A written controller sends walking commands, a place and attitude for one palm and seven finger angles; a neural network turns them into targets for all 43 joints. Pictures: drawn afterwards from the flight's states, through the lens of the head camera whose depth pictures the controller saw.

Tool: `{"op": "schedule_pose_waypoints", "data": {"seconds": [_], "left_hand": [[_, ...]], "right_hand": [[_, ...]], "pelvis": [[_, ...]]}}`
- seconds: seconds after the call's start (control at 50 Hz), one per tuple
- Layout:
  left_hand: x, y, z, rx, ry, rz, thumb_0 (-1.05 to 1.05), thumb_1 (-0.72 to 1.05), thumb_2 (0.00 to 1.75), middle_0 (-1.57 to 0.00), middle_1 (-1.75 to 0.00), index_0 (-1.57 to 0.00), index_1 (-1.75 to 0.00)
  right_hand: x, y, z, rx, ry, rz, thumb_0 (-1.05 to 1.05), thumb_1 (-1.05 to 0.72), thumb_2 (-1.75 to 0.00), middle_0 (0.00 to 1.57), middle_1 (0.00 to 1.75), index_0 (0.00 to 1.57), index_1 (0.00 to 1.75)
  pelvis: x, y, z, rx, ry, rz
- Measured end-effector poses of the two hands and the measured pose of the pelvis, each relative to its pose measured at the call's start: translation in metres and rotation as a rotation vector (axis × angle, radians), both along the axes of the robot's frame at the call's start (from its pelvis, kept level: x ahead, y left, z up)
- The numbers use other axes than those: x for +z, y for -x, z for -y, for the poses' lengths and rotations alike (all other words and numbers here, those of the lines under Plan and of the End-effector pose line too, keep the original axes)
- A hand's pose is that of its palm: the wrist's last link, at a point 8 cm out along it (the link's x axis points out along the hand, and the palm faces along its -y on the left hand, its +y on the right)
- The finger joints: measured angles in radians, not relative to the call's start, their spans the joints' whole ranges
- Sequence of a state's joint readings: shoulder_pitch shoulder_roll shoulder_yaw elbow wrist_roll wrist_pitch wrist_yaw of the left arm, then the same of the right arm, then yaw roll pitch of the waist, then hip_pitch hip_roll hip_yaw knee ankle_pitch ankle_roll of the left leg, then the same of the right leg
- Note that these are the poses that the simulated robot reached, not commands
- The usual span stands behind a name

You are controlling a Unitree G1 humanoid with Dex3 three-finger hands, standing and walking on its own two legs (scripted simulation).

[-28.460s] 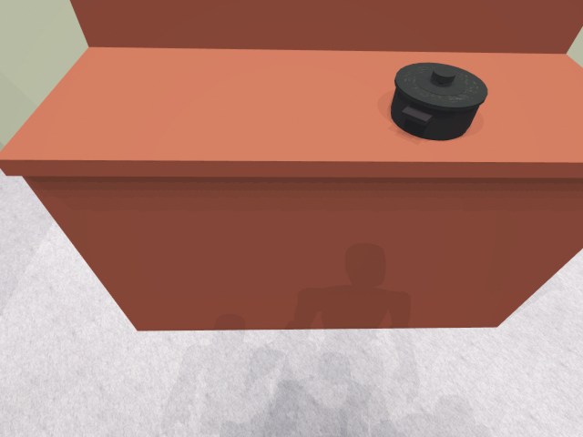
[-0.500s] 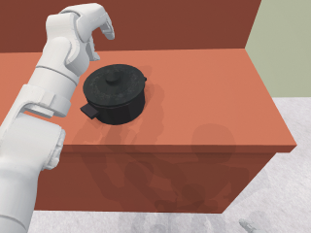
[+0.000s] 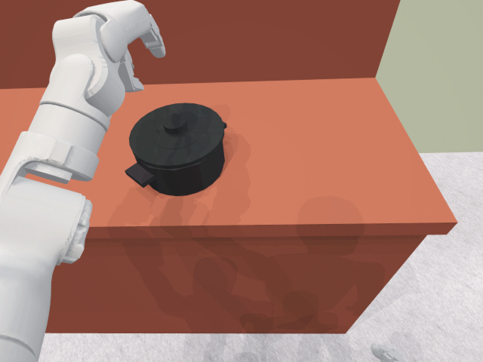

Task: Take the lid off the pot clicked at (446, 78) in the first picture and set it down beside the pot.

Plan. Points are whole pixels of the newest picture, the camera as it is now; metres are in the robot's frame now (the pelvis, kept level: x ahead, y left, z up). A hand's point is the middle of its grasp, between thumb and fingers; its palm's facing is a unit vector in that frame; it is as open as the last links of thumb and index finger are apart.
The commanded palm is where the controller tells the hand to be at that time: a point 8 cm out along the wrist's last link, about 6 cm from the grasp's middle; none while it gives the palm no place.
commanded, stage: draw the hand back to the body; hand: left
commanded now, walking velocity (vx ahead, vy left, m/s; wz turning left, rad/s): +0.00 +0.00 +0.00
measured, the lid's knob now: (175, 124) +0.50 +0.13 +0.15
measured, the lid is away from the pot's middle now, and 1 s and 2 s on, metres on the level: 0.01 0.01 0.01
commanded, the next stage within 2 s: none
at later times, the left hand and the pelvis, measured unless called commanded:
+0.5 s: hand (148, 80) +0.39 +0.11 +0.29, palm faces +0.02 -0.86 -0.51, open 9.9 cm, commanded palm +0.36 +0.18 +0.32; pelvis +0.00 -0.01 +0.00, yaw -1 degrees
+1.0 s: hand (103, 106) +0.32 +0.14 +0.31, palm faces +0.25 -0.95 -0.20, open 8.9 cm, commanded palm +0.28 +0.19 +0.30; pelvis +0.01 -0.03 +0.00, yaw -1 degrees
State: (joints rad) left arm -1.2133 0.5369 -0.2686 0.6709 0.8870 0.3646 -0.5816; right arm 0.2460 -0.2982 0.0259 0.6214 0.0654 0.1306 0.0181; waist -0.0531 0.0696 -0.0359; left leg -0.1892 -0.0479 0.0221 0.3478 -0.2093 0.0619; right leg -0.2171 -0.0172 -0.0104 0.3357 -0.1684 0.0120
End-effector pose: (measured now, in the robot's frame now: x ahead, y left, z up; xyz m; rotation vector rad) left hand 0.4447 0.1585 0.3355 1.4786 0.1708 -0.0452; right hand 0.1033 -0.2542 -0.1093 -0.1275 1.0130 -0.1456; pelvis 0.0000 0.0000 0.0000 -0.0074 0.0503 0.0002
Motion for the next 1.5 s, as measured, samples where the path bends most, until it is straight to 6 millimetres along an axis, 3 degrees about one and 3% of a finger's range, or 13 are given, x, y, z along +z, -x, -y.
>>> {"op": "schedule_pose_waypoints", "data": {"seconds": [0.14, 0.36, 0.44, 0.48, 0.54, 0.62, 0.76, 0.88, 1.08, 1.2, 1.5], "left_hand": [[-0.010, 0.018, -0.004, -0.040, -0.002, 0.023, 0.00, -0.19, 1.29, -0.84, -0.22, -0.78, -0.20], [-0.023, 0.049, -0.019, -0.038, -0.009, 0.042, 0.00, -0.19, 1.29, -0.84, -0.22, -0.78, -0.20], [-0.021, 0.058, -0.010, -0.293, 0.630, 0.243, 0.00, -0.19, 1.29, -0.84, -0.22, -0.78, -0.20], [-0.022, 0.067, -0.006, -0.376, 0.858, 0.383, 0.00, -0.19, 1.29, -0.84, -0.22, -0.78, -0.20], [-0.025, 0.078, -0.002, -0.438, 1.071, 0.541, 0.00, -0.19, 1.28, -0.84, -0.22, -0.78, -0.20], [-0.026, 0.085, -0.007, -0.438, 1.180, 0.674, -0.01, -0.15, 1.27, -0.81, -0.23, -0.76, -0.20], [-0.029, 0.106, -0.021, -0.409, 1.183, 0.782, -0.01, -0.01, 1.22, -0.73, -0.24, -0.68, -0.22], [-0.027, 0.135, -0.026, -0.409, 1.149, 0.848, 0.00, 0.14, 1.17, -0.64, -0.25, -0.60, -0.23], [-0.032, 0.174, -0.030, -0.371, 1.125, 0.881, 0.00, 0.40, 1.07, -0.48, -0.27, -0.46, -0.25], [-0.035, 0.198, -0.035, -0.343, 1.108, 0.906, 0.00, 0.57, 1.01, -0.39, -0.28, -0.37, -0.27], [-0.048, 0.247, -0.050, -0.267, 1.057, 0.938, 0.01, 0.86, 0.91, -0.22, -0.30, -0.22, -0.30]], "right_hand": [[0.003, -0.013, -0.003, 0.019, -0.010, 0.032, 0.01, -0.91, -0.90, 0.20, 0.30, 0.20, 0.30], [0.017, -0.059, -0.019, 0.097, -0.032, 0.144, 0.01, -0.91, -0.90, 0.20, 0.30, 0.20, 0.30], [0.024, -0.065, -0.028, 0.128, -0.025, 0.198, 0.01, -0.91, -0.90, 0.20, 0.30, 0.20, 0.30], [0.027, -0.064, -0.031, 0.123, -0.024, 0.214, 0.01, -0.91, -0.90, 0.20, 0.30, 0.20, 0.30], [0.030, -0.059, -0.031, 0.103, -0.014, 0.219, 0.01, -0.91, -0.90, 0.20, 0.30, 0.20, 0.30], [0.025, -0.048, -0.021, 0.059, 0.006, 0.196, 0.01, -0.90, -0.90, 0.20, 0.30, 0.21, 0.30], [0.012, -0.036, 0.002, 0.019, 0.023, 0.128, 0.01, -0.90, -0.90, 0.20, 0.30, 0.20, 0.30], [0.011, -0.046, 0.013, 0.037, 0.034, 0.138, 0.01, -0.91, -0.90, 0.20, 0.30, 0.20, 0.30], [0.027, -0.086, 0.003, 0.096, 0.003, 0.273, 0.01, -0.91, -0.90, 0.20, 0.30, 0.20, 0.30], [0.035, -0.098, -0.007, 0.133, -0.019, 0.325, 0.01, -0.91, -0.90, 0.20, 0.30, 0.20, 0.30], [0.028, -0.075, -0.003, 0.133, -0.006, 0.301, 0.01, -0.90, -0.90, 0.20, 0.30, 0.20, 0.30]], "pelvis": [[0.000, 0.001, -0.001, -0.002, 0.001, 0.015], [-0.001, 0.007, 0.001, 0.010, -0.001, 0.026], [0.000, 0.008, 0.005, -0.002, -0.003, 0.061], [0.000, 0.005, 0.009, -0.017, -0.004, 0.072], [0.000, 0.001, 0.014, -0.029, -0.002, 0.085], [-0.001, -0.005, 0.018, -0.039, 0.003, 0.092], [-0.002, -0.014, 0.022, -0.041, 0.005, 0.084], [-0.002, -0.016, 0.027, -0.028, 0.004, 0.083], [-0.002, -0.009, 0.036, -0.020, 0.000, 0.101], [-0.003, -0.003, 0.041, -0.015, -0.001, 0.114], [-0.003, 0.010, 0.044, -0.011, 0.001, 0.136]]}}
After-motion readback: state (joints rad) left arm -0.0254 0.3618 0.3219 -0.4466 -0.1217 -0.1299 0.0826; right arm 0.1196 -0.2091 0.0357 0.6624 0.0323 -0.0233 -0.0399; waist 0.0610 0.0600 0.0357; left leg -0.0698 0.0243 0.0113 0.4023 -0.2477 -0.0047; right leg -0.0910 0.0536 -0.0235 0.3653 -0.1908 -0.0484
